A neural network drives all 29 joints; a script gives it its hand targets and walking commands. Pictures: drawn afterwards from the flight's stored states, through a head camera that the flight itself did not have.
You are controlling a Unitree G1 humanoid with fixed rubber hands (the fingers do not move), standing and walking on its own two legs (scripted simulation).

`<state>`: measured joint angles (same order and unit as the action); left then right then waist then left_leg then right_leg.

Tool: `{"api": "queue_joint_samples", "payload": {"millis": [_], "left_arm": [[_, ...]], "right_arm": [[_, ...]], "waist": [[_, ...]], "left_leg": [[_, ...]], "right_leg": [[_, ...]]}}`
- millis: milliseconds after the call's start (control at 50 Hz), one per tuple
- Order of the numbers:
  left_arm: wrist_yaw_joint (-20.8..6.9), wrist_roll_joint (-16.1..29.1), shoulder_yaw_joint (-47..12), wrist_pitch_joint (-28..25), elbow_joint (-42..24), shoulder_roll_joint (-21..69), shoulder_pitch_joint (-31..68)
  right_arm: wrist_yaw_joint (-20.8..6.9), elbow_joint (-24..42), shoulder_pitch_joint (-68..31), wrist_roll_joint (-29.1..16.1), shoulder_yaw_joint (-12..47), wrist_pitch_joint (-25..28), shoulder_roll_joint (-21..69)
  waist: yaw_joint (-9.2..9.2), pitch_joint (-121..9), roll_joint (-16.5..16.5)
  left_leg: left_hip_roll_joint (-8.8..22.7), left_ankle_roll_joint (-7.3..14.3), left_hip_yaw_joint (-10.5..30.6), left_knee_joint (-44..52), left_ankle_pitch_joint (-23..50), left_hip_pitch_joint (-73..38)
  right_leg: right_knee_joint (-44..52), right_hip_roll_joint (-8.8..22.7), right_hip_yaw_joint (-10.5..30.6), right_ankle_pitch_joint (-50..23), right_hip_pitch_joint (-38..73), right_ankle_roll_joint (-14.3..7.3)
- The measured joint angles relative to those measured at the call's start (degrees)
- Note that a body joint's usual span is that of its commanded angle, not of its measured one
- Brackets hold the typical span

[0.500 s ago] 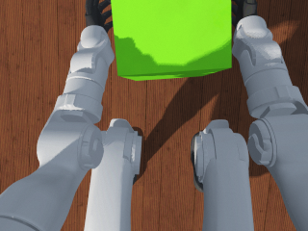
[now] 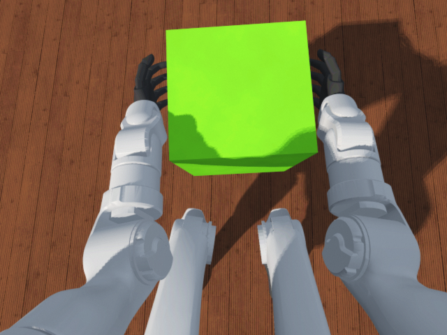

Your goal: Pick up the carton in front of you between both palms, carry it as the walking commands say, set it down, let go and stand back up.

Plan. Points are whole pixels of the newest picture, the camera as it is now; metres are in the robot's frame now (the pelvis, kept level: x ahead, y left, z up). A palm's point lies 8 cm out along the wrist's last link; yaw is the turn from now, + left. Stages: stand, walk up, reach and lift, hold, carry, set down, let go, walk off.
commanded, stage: reach and lift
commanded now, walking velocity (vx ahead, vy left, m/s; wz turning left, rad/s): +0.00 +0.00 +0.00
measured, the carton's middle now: (237, 115) +0.49 -0.01 -0.13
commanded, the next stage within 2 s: none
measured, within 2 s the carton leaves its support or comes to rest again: neither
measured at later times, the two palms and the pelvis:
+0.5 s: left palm (97, 78) +0.45 +0.15 +0.10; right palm (381, 76) +0.45 -0.16 +0.10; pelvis +0.05 +0.00 +0.14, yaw -1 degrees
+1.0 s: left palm out of the picture +0.41 +0.15 +0.25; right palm out of the picture +0.40 -0.15 +0.25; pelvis +0.10 +0.00 +0.26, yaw -1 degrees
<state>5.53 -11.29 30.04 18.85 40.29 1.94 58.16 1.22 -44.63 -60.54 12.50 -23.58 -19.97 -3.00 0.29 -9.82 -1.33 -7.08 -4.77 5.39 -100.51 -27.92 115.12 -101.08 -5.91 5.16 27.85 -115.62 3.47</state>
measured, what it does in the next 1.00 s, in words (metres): rises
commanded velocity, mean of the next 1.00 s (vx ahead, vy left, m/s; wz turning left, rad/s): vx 0.00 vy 0.00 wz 0.00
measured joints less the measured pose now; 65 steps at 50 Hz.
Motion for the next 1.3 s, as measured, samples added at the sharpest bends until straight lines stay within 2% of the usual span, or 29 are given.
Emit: {"api": "queue_joint_samples", "payload": {"millis": [160, 340, 560, 800, 940, 1120, 1200, 1300], "left_arm": [[0.13, 1.71, -3.15, 0.56, -3.88, 1.44, -7.09], [0.15, 2.73, -5.42, -0.05, -4.03, 2.52, -14.87], [-0.67, 1.95, -7.08, -1.93, -3.71, 4.08, -23.77], [-1.58, 1.07, -9.96, -1.87, -6.34, 5.65, -33.65], [-2.08, 0.69, -11.84, 1.15, -9.57, 6.23, -38.78], [-2.85, -0.29, -14.61, 8.58, -16.1, 6.59, -43.84], [-3.6, -1.82, -14.89, 12.13, -17.4, 6.59, -43.72], [-4.67, -4.59, -13.11, 14.75, -16.23, 7.15, -41.42]], "right_arm": [[0.51, 5.28, 7.85, -1.92, 2.18, -0.9, 1.91], [0.89, 6.24, 15.98, -2.34, 3.3, -0.25, 4.06], [0.87, 7.18, 25.65, -1.68, 3.79, 1.57, 6.8], [0.74, 10.79, 36.46, -1.6, 5.87, 1.71, 8.94], [0.63, 14.37, 41.91, -1.24, 7.32, -1.16, 10.09], [0.44, 21.09, 47.26, -0.88, 9.6, -8.38, 11.14], [-0.05, 22.67, 47.36, 0.53, 10.08, -11.98, 11.28], [-1.36, 21.61, 45.1, 3.08, 8.2, -14.73, 11.76]], "waist": [[0.01, -1.96, 0.12], [0.05, -3.63, 0.26], [-0.06, -3.83, 0.41], [-0.16, -1.85, 0.58], [-0.31, 0.22, 0.81], [-0.49, 2.85, 1.04], [-0.6, 4.22, 1.13], [-0.52, 6.4, 1.23]], "left_leg": [[0.31, 0.62, 0.23, 6.01, -0.66, -8.46], [0.6, 1.23, 0.87, 14.66, -0.89, -21.86], [1.29, 2.09, 1.75, 28.49, 1.13, -40.46], [2.33, 3.05, 2.49, 45.6, 5.15, -62.76], [3.03, 3.52, 2.88, 56.47, 8.28, -77.3], [3.92, 3.94, 3.22, 69.16, 12.45, -95.21], [4.15, 4.03, 3.33, 72.59, 13.78, -100.98], [4.24, 4.07, 3.18, 73.56, 14.41, -104.14]], "right_leg": [[6.15, -0.04, 0.5, 0.58, 8.5, -0.13], [14.87, 0.21, 0.87, 0.85, 21.96, -0.65], [28.83, 0.69, 1.45, -1.18, 40.64, -1.35], [46.17, 1.5, 2.26, -5.26, 63.06, -1.9], [57.14, 2.16, 2.67, -8.41, 77.67, -2.19], [70.02, 3.03, 3.0, -12.64, 95.68, -2.46], [73.54, 3.31, 2.98, -13.98, 101.52, -2.54], [74.43, 3.38, 3.02, -14.61, 104.62, -2.57]]}}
